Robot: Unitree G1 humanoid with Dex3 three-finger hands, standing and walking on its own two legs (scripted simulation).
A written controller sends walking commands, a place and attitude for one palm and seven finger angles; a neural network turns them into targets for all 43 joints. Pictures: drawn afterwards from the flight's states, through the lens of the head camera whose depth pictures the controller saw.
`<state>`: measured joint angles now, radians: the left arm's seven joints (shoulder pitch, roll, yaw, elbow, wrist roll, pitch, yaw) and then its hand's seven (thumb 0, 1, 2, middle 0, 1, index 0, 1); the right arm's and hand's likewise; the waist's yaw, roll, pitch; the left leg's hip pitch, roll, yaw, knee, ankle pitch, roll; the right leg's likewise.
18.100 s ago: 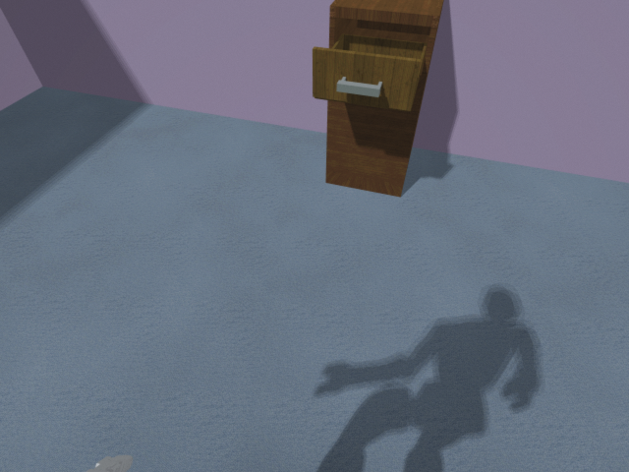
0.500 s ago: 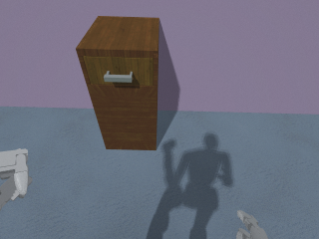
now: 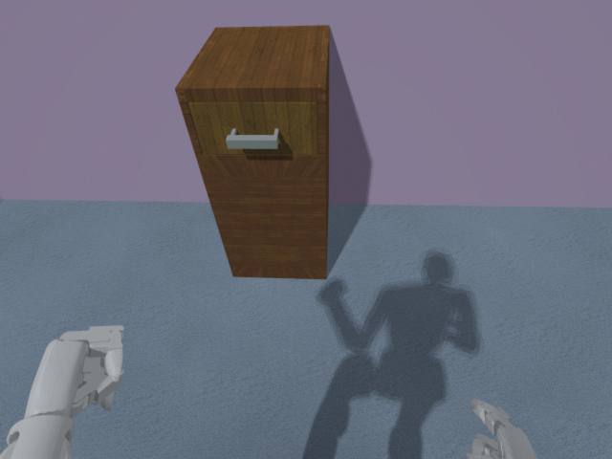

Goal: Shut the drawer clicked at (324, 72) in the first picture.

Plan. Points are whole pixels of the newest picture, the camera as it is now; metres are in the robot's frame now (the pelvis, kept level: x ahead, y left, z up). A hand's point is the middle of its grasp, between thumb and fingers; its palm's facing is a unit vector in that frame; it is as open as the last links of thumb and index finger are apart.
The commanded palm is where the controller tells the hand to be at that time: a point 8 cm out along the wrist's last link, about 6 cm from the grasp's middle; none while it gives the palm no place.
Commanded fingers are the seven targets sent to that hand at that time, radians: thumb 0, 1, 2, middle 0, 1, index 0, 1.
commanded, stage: let the arm hang, fingers relaxed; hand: left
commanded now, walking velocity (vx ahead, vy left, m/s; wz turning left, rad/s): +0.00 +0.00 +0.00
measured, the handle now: (253, 137) +0.90 +0.21 -0.07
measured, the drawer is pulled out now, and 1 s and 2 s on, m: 0.00 0.00 0.00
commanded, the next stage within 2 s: look to check the result in 1.00 s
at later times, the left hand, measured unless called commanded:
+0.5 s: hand out of the picture -0.11 +0.20 -0.15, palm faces +0.06 -0.97 -0.25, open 5.5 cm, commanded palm none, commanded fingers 0.00 0.90 0.90 -0.20 -0.30 -0.20 -0.30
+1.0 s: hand out of the picture -0.01 +0.13 -0.17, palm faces +0.06 -0.99 -0.14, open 7.4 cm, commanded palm none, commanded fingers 0.00 0.90 0.90 -0.20 -0.30 -0.20 -0.30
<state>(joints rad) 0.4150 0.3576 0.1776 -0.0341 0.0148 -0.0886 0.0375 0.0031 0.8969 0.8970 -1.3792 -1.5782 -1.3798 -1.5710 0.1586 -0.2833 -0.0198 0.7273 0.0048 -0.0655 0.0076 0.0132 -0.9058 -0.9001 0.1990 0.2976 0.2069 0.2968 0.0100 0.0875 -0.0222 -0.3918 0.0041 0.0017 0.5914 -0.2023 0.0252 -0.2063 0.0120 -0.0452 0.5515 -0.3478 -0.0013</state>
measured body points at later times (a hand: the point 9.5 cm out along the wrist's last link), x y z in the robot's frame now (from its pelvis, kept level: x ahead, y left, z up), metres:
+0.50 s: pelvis -0.01 +0.00 +0.01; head +0.00 +0.00 +0.46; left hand -0.11 +0.25 -0.14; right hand -0.02 -0.21 -0.16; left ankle +0.07 +0.10 -0.73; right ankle -0.03 -0.12 -0.73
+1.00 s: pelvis +0.01 -0.02 +0.01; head +0.02 -0.02 +0.46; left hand -0.01 +0.18 -0.16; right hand -0.03 -0.21 -0.16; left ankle +0.07 +0.10 -0.73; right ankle -0.03 -0.12 -0.73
